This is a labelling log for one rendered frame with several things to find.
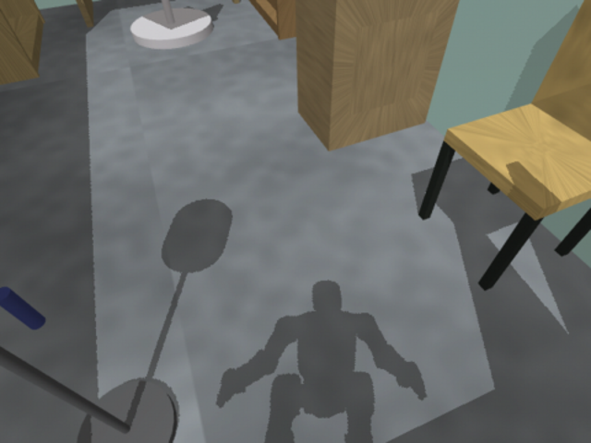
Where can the chair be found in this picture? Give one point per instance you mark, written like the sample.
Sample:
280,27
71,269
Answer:
538,155

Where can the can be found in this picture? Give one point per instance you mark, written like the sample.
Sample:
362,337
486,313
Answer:
20,309

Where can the floor lamp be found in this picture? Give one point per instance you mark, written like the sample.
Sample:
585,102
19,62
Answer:
134,412

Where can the office chair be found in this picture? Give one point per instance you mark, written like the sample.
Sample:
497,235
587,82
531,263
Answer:
171,27

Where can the bookshelf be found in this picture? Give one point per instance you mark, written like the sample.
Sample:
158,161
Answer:
279,14
21,25

